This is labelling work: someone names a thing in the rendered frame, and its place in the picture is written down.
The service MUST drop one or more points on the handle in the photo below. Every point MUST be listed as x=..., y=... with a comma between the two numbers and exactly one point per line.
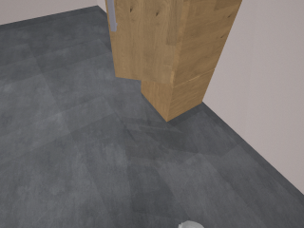
x=112, y=15

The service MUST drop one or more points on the cupboard door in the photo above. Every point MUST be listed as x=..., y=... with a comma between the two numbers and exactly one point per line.
x=144, y=44

